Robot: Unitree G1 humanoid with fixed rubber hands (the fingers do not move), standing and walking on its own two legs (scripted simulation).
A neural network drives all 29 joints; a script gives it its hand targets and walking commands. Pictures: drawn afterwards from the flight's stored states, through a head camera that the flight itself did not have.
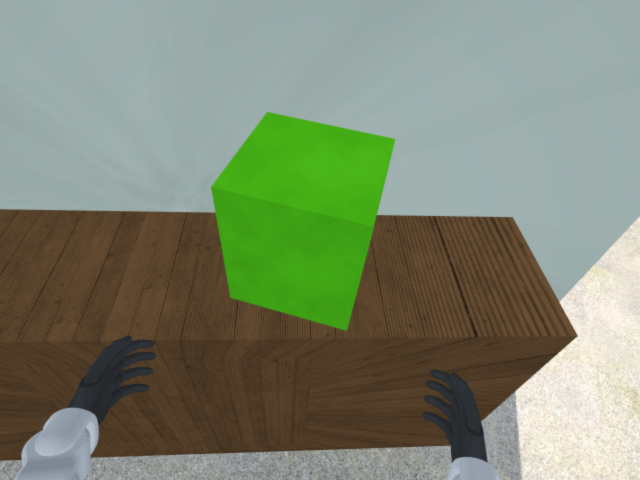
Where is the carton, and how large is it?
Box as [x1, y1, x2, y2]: [211, 112, 394, 330]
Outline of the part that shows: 267,112 211,186 230,297 346,330 368,248 394,139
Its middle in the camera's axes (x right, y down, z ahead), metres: -0.02 -0.03 +0.64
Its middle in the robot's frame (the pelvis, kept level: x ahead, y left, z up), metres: +0.50 +0.05 +0.02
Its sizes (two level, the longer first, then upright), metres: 0.210 0.200 0.250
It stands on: a pedestal, 0.66 m high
